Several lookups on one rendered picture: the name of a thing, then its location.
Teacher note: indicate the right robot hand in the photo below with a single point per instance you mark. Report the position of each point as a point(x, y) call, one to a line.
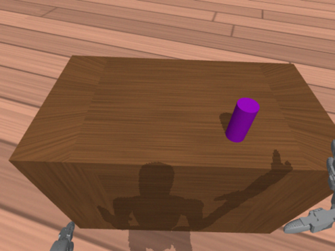
point(318, 219)

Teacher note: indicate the can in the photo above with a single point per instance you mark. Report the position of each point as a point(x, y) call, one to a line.
point(241, 119)

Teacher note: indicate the left robot hand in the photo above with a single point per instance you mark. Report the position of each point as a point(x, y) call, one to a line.
point(65, 236)

